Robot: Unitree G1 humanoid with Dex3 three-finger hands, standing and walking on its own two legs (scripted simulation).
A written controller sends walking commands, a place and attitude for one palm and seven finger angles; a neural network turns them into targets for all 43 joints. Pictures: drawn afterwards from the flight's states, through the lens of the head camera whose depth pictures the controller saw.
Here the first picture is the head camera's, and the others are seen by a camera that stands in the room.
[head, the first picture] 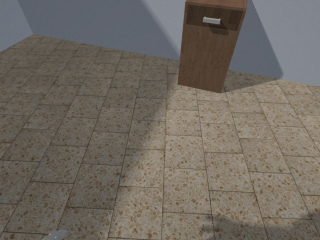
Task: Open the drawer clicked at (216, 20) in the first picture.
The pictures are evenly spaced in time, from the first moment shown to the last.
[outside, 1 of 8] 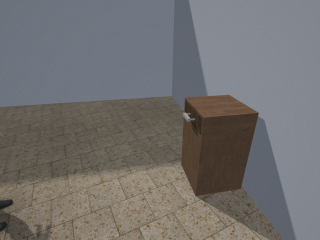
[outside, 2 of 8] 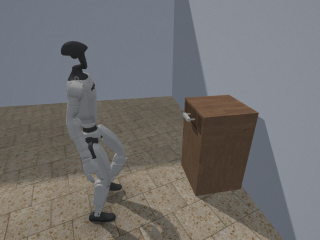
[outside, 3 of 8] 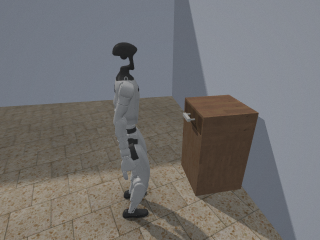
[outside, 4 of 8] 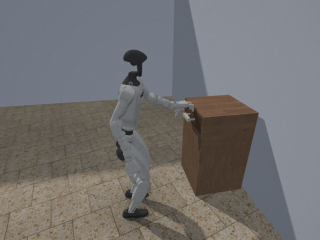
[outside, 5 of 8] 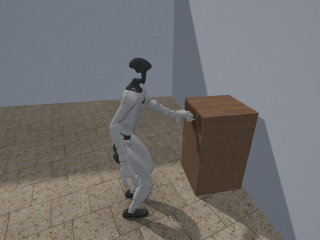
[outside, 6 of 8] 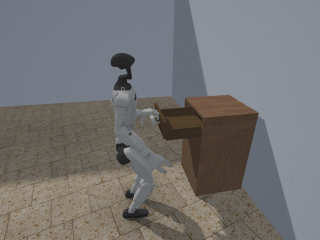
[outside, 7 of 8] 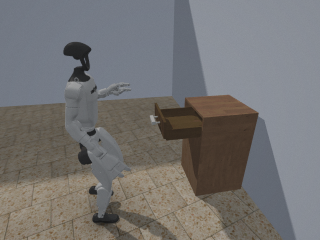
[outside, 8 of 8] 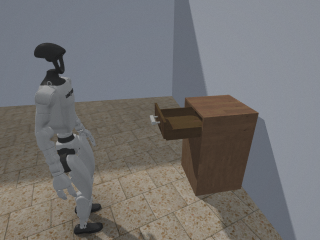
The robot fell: no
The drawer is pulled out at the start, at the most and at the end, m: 0.00 0.30 0.29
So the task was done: yes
